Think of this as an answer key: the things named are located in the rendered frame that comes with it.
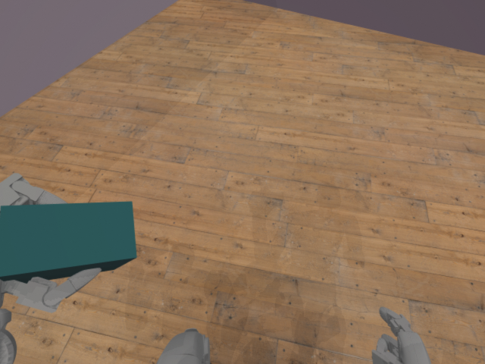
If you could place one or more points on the robot right hand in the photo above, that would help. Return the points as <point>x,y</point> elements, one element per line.
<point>407,349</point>

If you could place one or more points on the sponge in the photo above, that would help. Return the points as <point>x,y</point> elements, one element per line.
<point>54,241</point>

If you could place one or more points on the robot left forearm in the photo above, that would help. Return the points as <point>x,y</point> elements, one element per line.
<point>8,347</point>

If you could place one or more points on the robot left hand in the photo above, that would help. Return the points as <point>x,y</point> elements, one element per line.
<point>38,293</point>

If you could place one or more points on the robot left thigh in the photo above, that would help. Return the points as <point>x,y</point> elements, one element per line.
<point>186,348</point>

